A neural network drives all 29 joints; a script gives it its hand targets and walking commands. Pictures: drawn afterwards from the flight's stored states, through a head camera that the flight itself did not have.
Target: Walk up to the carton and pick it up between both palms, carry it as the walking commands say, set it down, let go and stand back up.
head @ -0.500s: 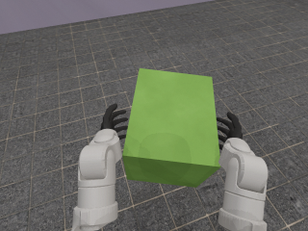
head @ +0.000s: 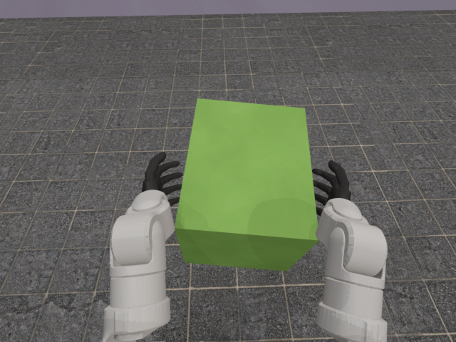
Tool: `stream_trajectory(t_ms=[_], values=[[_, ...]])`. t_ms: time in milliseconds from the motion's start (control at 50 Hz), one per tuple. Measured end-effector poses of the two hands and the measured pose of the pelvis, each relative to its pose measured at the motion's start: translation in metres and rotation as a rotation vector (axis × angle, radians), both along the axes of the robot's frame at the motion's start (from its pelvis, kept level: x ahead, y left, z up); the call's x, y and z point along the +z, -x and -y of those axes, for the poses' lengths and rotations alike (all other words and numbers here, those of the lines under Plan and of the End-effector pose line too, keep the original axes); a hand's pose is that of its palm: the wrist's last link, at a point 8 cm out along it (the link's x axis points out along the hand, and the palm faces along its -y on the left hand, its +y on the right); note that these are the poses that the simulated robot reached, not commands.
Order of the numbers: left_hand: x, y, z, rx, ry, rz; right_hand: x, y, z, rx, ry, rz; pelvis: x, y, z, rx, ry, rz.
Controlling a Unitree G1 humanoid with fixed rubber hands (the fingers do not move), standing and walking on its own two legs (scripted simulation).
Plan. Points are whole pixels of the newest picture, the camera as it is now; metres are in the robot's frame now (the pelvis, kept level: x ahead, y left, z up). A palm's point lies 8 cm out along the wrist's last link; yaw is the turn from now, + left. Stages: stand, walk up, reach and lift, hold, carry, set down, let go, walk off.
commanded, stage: carry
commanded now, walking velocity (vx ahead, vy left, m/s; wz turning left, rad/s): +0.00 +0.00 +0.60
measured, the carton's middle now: (243, 187) +0.42 +0.01 +0.02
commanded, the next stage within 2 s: none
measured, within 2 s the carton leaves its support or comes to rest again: neither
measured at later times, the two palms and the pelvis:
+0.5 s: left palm (32, 261) +0.23 +0.31 +0.08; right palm (220, 208) +0.33 +0.04 +0.08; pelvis -0.03 +0.05 +0.00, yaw +20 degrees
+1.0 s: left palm out of the picture +0.11 +0.39 +0.07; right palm (136, 231) +0.28 +0.17 +0.08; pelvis -0.07 +0.07 -0.01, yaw +40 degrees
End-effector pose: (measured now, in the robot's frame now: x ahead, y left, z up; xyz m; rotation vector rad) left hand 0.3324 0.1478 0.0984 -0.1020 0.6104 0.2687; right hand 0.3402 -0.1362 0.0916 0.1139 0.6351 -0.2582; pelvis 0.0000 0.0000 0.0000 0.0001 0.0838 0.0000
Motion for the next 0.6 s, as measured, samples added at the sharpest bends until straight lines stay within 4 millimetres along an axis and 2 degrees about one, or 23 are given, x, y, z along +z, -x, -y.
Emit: stream_trajectory(t_ms=[100,180,260,360,440,520,600], values=[[0.007,0.016,-0.003,0.023,-0.01,-0.013,0.003,0.009,-0.003,0.025,-0.001,-0.009,0.002,0.008,0.001,0.098,0.0,0.018],[0.01,0.027,-0.024,0.069,-0.014,-0.003,0.009,0.006,-0.026,0.074,-0.004,0.005,0.003,0.011,-0.005,0.166,-0.003,0.017],[0.003,0.043,-0.063,0.151,-0.005,-0.026,0.003,0.0,-0.068,0.152,0.003,-0.017,0.002,0.015,-0.019,0.239,0.004,0.003],[-0.019,0.071,-0.12,0.269,0.041,-0.063,-0.013,-0.001,-0.131,0.261,0.036,-0.056,-0.006,0.019,-0.041,0.315,-0.003,0.007],[-0.024,0.095,-0.15,0.342,0.046,-0.088,-0.019,0.004,-0.168,0.331,0.038,-0.081,-0.002,0.027,-0.049,0.329,0.01,0.012],[-0.019,0.108,-0.16,0.369,0.037,-0.058,-0.011,0.007,-0.182,0.358,0.033,-0.046,0.0,0.034,-0.05,0.357,0.013,0.009],[-0.012,0.112,-0.156,0.367,0.012,-0.027,-0.003,0.01,-0.179,0.355,0.014,-0.004,0.0,0.041,-0.045,0.368,-0.001,0.002]])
